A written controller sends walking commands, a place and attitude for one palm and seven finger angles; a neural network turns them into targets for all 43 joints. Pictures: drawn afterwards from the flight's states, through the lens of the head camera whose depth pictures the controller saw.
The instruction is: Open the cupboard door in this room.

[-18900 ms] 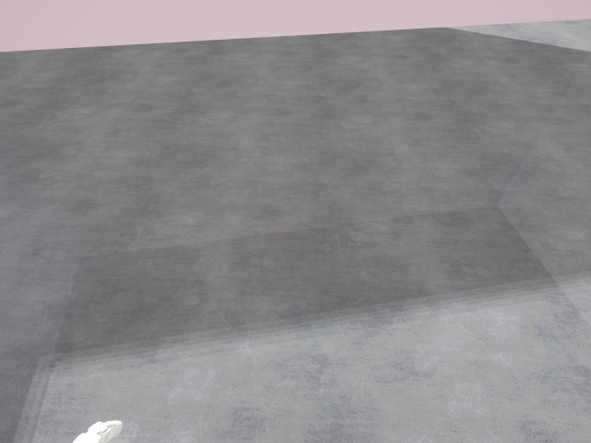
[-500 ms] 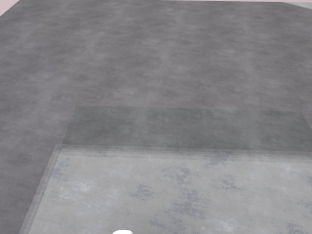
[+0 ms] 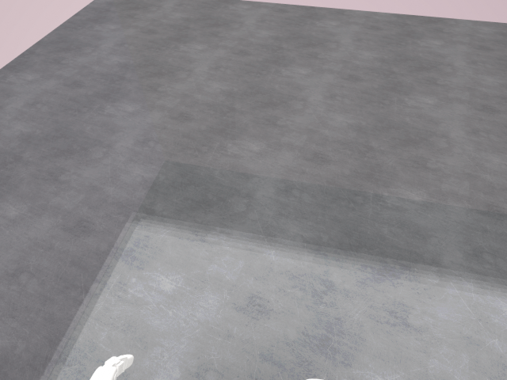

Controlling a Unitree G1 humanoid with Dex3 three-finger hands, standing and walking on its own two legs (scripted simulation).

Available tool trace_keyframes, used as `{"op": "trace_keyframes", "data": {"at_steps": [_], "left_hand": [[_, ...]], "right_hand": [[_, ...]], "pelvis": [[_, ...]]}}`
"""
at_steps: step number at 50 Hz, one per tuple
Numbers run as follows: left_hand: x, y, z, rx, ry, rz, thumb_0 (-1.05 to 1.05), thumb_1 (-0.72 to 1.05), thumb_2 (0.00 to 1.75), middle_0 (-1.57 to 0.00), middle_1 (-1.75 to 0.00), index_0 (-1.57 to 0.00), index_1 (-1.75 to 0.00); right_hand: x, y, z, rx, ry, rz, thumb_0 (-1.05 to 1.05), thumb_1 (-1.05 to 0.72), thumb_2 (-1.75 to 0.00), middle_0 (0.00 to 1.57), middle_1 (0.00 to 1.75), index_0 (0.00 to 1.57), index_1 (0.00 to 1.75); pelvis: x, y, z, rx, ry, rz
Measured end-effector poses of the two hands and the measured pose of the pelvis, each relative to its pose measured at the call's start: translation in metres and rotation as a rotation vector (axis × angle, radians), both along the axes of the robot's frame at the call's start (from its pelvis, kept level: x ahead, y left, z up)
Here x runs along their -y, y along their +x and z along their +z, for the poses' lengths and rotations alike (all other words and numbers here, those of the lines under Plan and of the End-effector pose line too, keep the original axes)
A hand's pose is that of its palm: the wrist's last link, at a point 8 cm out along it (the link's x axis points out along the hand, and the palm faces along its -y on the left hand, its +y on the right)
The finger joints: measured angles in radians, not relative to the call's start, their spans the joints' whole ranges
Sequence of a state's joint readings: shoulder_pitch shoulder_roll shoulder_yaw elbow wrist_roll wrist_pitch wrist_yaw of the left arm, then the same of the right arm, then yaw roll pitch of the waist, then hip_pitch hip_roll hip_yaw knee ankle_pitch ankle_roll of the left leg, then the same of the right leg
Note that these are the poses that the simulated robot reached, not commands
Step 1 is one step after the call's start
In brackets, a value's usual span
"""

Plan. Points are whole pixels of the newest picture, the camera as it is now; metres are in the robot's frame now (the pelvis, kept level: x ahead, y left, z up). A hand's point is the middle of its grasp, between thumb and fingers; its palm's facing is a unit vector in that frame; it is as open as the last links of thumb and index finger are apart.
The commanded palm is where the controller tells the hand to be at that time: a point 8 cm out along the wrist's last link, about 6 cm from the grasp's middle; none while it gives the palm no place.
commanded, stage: turn or walk to find it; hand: left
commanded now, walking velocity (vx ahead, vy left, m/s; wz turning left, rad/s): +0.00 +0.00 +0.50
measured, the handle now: out of the picture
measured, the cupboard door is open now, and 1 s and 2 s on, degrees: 0 0 0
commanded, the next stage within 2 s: none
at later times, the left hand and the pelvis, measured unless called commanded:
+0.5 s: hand out of the picture -0.05 +0.19 -0.17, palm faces +0.32 -0.92 -0.24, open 7.4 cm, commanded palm none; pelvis -0.04 -0.01 -0.01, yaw +17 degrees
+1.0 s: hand out of the picture -0.04 +0.24 -0.15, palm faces +0.47 -0.84 -0.27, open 7.4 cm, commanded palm none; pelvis -0.05 +0.00 +0.00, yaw +29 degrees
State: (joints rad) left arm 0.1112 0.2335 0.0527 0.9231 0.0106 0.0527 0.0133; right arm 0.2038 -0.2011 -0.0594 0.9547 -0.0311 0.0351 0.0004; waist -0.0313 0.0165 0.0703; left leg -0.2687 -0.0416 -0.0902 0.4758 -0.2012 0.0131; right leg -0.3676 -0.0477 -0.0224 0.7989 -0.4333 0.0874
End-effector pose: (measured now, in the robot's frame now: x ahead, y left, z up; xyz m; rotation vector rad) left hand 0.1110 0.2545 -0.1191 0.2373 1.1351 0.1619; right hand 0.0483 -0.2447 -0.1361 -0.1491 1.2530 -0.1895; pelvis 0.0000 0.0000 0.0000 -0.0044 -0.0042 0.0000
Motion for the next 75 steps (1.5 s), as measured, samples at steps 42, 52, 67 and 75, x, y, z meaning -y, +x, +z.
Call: {"op": "trace_keyframes", "data": {"at_steps": [42, 52, 67, 75], "left_hand": [[-0.035, -0.216, -0.013, -0.086, -0.042, 0.497, 0.01, 0.91, 0.9, -0.19, -0.3, -0.2, -0.3], [-0.011, -0.174, 0.005, 0.033, 0.014, 0.498, 0.01, 0.91, 0.9, -0.19, -0.3, -0.2, -0.3], [0.078, -0.244, 0.011, -0.033, 0.004, 0.714, 0.01, 0.9, 0.9, -0.2, -0.3, -0.21, -0.3], [0.109, -0.314, -0.008, -0.126, -0.066, 0.862, 0.01, 0.9, 0.9, -0.2, -0.3, -0.21, -0.3]], "right_hand": [[-0.077, 0.075, 0.023, 0.083, -0.03, 0.498, 0.0, -0.91, -0.9, 0.2, 0.3, 0.2, 0.3], [-0.034, 0.048, -0.008, -0.057, 0.001, 0.5, 0.01, -0.91, -0.9, 0.2, 0.3, 0.2, 0.3], [0.002, 0.086, -0.017, -0.135, -0.01, 0.659, 0.01, -0.91, -0.9, 0.19, 0.3, 0.2, 0.3], [-0.048, 0.118, -0.007, -0.075, -0.036, 0.815, 0.01, -0.91, -0.9, 0.19, 0.3, 0.2, 0.3]], "pelvis": [[-0.019, -0.053, 0.005, 0.006, -0.017, 0.431], [0.013, -0.049, -0.002, -0.009, 0.007, 0.525], [0.054, -0.04, 0.003, -0.003, 0.049, 0.715], [0.049, -0.054, -0.001, -0.013, 0.032, 0.805]]}}
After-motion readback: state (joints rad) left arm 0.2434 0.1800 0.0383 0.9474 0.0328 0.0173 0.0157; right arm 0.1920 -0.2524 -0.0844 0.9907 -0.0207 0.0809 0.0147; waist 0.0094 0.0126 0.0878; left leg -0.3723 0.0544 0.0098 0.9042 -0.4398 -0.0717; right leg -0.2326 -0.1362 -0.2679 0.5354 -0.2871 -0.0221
